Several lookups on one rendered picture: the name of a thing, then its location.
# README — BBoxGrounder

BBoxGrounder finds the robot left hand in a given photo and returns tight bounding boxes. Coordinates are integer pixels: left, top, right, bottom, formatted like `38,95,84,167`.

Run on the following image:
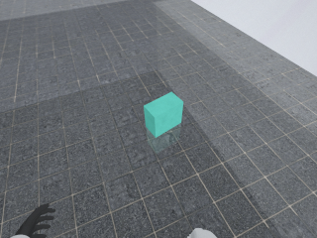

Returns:
15,203,55,238

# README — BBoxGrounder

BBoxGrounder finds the carton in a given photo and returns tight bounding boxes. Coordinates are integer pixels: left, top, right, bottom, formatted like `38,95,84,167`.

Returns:
144,92,183,137

